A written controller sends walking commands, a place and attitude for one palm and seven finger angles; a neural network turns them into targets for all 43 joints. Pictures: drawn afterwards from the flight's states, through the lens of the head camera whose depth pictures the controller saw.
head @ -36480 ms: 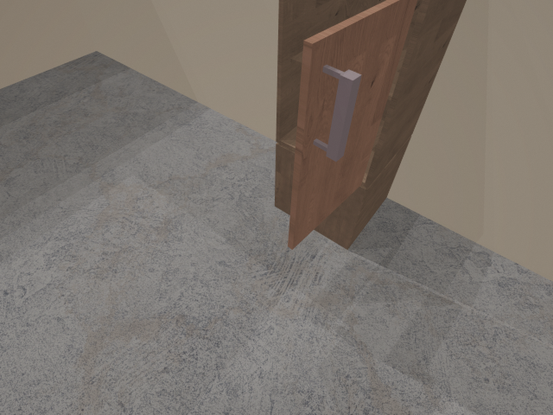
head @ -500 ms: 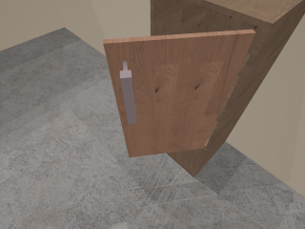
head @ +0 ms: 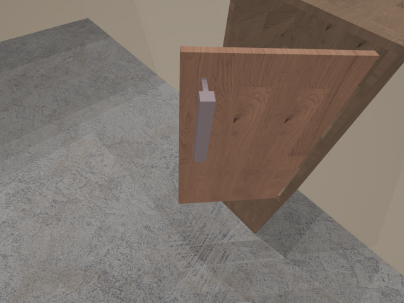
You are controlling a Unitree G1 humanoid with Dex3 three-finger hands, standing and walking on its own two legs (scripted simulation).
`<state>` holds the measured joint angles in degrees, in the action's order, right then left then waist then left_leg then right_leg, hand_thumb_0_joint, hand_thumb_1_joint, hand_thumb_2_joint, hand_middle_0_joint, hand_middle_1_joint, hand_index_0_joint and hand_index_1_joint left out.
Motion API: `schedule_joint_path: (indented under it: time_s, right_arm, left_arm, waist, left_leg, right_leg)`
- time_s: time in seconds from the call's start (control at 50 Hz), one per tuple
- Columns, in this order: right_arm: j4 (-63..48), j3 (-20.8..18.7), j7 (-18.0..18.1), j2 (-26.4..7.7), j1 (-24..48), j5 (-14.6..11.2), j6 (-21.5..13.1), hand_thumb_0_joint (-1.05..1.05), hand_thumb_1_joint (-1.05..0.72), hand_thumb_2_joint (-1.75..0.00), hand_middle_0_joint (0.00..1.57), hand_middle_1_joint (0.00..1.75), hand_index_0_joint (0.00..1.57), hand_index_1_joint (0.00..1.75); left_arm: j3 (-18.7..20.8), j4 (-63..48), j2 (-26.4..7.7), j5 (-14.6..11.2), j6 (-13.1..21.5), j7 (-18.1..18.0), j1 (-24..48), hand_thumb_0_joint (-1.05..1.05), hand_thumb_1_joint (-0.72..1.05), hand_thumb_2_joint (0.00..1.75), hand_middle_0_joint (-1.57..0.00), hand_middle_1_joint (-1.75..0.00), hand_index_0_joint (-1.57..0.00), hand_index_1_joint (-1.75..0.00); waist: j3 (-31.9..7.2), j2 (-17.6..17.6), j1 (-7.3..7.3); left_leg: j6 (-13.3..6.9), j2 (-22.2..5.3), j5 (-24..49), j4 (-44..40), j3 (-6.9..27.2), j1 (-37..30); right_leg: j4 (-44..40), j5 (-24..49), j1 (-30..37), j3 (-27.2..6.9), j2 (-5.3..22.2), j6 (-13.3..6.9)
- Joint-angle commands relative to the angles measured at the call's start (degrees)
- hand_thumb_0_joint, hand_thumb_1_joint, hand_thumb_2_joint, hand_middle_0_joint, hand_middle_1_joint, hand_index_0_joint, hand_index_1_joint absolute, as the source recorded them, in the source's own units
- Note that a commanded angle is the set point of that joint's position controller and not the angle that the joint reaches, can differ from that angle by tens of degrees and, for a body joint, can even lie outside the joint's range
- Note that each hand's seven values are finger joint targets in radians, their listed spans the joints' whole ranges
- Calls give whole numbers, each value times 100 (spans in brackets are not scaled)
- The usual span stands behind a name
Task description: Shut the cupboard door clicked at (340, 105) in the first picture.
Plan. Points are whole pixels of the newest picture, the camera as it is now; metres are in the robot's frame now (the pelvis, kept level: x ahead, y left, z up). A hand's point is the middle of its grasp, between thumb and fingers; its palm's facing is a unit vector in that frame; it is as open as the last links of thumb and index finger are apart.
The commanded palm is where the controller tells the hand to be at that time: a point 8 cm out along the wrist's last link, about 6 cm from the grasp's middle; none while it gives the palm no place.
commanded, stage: come to a stop and stand still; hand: left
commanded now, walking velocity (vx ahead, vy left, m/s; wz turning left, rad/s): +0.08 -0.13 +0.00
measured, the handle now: (201, 122) +0.44 +0.04 +0.10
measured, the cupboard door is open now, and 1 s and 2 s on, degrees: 53 53 53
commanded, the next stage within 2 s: look again from close up in 0.90 s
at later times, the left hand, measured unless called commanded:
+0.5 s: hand out of the picture -0.05 +0.12 -0.17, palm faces +0.06 -0.98 -0.18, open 7.4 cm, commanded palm none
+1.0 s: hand out of the picture -0.01 +0.15 -0.19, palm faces +0.05 -0.98 -0.17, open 7.4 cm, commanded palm none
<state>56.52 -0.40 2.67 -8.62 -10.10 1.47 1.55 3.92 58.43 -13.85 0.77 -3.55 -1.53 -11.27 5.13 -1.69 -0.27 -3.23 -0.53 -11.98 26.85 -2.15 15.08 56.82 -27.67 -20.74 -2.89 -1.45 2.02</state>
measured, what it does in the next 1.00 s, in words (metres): steps on the spot: right foot, then left foot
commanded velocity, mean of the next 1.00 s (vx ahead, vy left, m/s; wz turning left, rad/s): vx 0.06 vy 0.05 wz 0.00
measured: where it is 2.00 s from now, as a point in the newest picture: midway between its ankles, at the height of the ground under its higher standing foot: outside the picture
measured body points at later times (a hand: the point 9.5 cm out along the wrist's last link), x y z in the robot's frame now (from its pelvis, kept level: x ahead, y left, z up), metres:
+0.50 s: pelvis -0.03 -0.05 +0.00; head -0.01 -0.05 +0.45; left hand -0.05 +0.17 -0.15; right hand -0.05 -0.29 -0.15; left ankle -0.02 +0.07 -0.70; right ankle -0.09 -0.17 -0.74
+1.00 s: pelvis -0.01 -0.01 +0.00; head +0.00 +0.00 +0.45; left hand -0.01 +0.21 -0.17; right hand +0.05 -0.24 -0.15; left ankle +0.00 +0.08 -0.74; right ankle -0.09 -0.17 -0.74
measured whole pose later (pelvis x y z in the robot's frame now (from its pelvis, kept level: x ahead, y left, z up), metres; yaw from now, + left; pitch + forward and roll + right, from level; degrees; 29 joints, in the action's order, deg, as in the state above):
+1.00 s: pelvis -0.01 -0.01 +0.00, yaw +1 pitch -1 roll +1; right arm 62.3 -0.4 1.9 -8.3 -10.5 0.3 -0.6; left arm 0.5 64.9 -9.3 0.8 -0.2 -1.9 -14.7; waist 1.5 -2.7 -0.2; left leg -2.4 1.8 -12.4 24.5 -4.1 11.3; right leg 21.4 -18.7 -1.8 -0.1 4.4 3.4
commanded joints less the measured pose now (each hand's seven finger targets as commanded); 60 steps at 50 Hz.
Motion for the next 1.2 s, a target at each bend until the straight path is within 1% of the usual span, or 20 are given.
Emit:
schedule_joint_path:
  time_s: [0.0,0.1,0.18,0.2,0.24,0.26,0.32,0.42,0.48,0.52,0.54,0.58,0.6,0.66,0.7,0.8,0.96,1.0,1.08,1.18]
  right_arm:
    - [-104,-341,104,-1203,-581,14,-93,0,-90,-90,20,30,20,30]
    - [57,-401,3,-1221,-692,50,-85,0,-90,-90,20,30,20,30]
    - [164,-410,-89,-1105,-582,2,-51,0,-90,-90,20,30,20,30]
    - [183,-368,-120,-858,-599,-34,-45,0,-90,-90,20,30,20,30]
    - [-36,-295,-183,-547,-476,-33,4,0,-90,-90,20,30,20,30]
    - [-86,-350,-231,-695,-406,1,27,0,-90,-90,20,30,20,30]
    - [190,-371,-297,-678,-804,27,-42,0,-90,-90,20,30,20,30]
    - [125,-334,-295,-616,-759,-28,-140,0,-90,-90,20,30,20,30]
    - [52,-262,-230,-556,-596,-65,-182,0,-90,-90,20,30,20,30]
    - [205,-217,-190,-469,-835,-83,-227,0,-90,-90,20,30,20,30]
    - [300,-188,-164,-511,-1002,-88,-296,0,-90,-90,20,30,20,30]
    - [446,-246,-59,-965,-1316,-70,-372,0,-90,-90,20,30,20,30]
    - [458,-266,-22,-1029,-1294,-73,-317,0,-90,-90,20,30,20,30]
    - [485,-149,50,-799,-925,-96,-252,0,-90,-90,20,30,20,30]
    - [453,-141,67,-736,-715,-119,-234,0,-90,-90,20,30,20,30]
    - [463,-170,13,-689,-630,-133,-251,0,-90,-90,20,30,20,30]
    - [532,-142,-36,-685,-513,-109,-254,0,-90,-90,20,30,20,30]
    - [-8,-63,-117,-846,-420,-74,-386,0,-90,-90,20,30,20,30]
    - [-83,-183,-78,-914,-709,-81,-363,0,-90,-90,20,30,20,30]
    - [-228,-164,-132,-896,-488,-80,-263,0,-90,-90,20,30,20,30]
  left_arm:
    - [25,-303,-244,34,3,67,-196,0,90,90,-20,-30,-20,-30]
    - [-76,-262,-90,35,37,133,-25,0,90,90,-20,-30,-20,-30]
    - [-90,164,-68,13,159,110,-946,0,90,90,-20,-30,-20,-30]
    - [-63,218,-263,41,214,72,-1092,0,90,90,-20,-30,-20,-30]
    - [33,59,-913,91,259,25,-777,0,90,90,-20,-30,-20,-30]
    - [3,-126,-913,92,257,24,-356,0,90,90,-20,-30,-20,-30]
    - [-37,-69,-501,45,466,28,-268,0,90,90,-20,-30,-20,-30]
    - [-36,82,-384,67,579,-8,-800,0,90,90,-20,-30,-20,-30]
    - [-26,209,-364,82,559,-50,-980,0,90,90,-20,-30,-20,-30]
    - [-37,246,-333,53,511,-72,-866,0,90,90,-20,-30,-20,-30]
    - [-67,297,-224,13,499,-76,-915,0,90,90,-20,-30,-20,-30]
    - [-170,342,132,-27,437,-110,-1225,0,90,90,-20,-30,-20,-30]
    - [-205,361,233,5,381,-132,-1197,0,90,90,-20,-30,-20,-30]
    - [-256,486,232,-4,235,-117,-1033,0,90,90,-20,-30,-20,-30]
    - [-261,570,196,4,249,-101,-1150,0,90,90,-20,-30,-20,-30]
    - [-279,621,54,21,319,-94,-1039,0,90,90,-20,-30,-20,-30]
    - [-291,579,-14,17,344,-76,-879,0,90,90,-20,-30,-20,-30]
    - [-297,340,-266,88,642,-331,-1102,0,90,90,-20,-30,-20,-30]
    - [-296,55,-184,2,577,-246,-1036,0,90,90,-20,-30,-20,-30]
    - [-321,-186,-264,12,450,-169,-802,0,90,90,-20,-30,-20,-30]
  waist:
    - [-811,937,176]
    - [-467,1256,274]
    - [-530,992,-94]
    - [-403,542,-151]
    - [337,-1113,-107]
    - [547,-765,1]
    - [724,-807,135]
    - [275,-663,-25]
    - [-116,-896,-123]
    - [-365,-835,13]
    - [-546,-678,48]
    - [-1129,502,7]
    - [-981,584,24]
    - [-294,1110,-19]
    - [-20,769,-87]
    - [-394,79,22]
    - [-226,155,24]
    - [-345,832,20]
    - [-1398,280,52]
    - [-234,112,62]
  left_leg:
    - [-701,-1705,1910,-913,1527,-1027]
    - [-503,-1444,-409,-1414,1651,-399]
    - [39,-748,-1815,-1433,1037,428]
    - [219,-436,-1964,-997,801,919]
    - [490,114,-1597,877,-28,1367]
    - [450,71,-1518,1636,50,1154]
    - [416,-123,-715,2181,147,1524]
    - [522,-151,-633,1926,19,1507]
    - [514,-125,-883,966,-21,996]
    - [481,35,-39,-135,-121,-20]
    - [410,1,805,-502,-10,-628]
    - [-111,-1064,3505,37,813,-1673]
    - [-286,-1278,3543,-15,835,-1451]
    - [-264,-1030,3221,-519,905,-813]
    - [-123,-809,2996,-457,730,-718]
    - [124,-542,2188,-396,514,-1049]
    - [198,-480,1565,-672,509,-857]
    - [291,-559,4223,565,510,-772]
    - [39,-659,3353,509,558,-1070]
    - [77,-480,750,-64,558,-126]
  right_leg:
    - [-83,136,-350,-77,204,58]
    - [-1663,3,438,303,147,-79]
    - [-3631,1032,2017,604,6,-230]
    - [-4126,421,2361,73,404,-382]
    - [-5562,-2180,835,-1940,2109,-1055]
    - [-5687,-1819,98,-1955,2247,-1147]
    - [-5236,-300,649,-1267,1696,-1027]
    - [-4593,2051,1519,-719,1744,-1068]
    - [-4020,3469,1815,-695,1836,-1148]
    - [-3417,3980,1539,-365,1487,-872]
    - [-3047,3948,1305,-175,1171,-644]
    - [-2623,1896,735,306,594,-244]
    - [-2715,934,782,396,461,-202]
    - [-2903,997,989,428,478,-148]
    - [-3278,1575,1046,299,558,-201]
    - [-3608,2271,1221,206,738,-202]
    - [-3850,2091,1291,160,788,-193]
    - [-3342,3867,976,74,837,-247]
    - [-2862,2963,1311,248,703,-351]
    - [-3152,1526,776,77,634,-375]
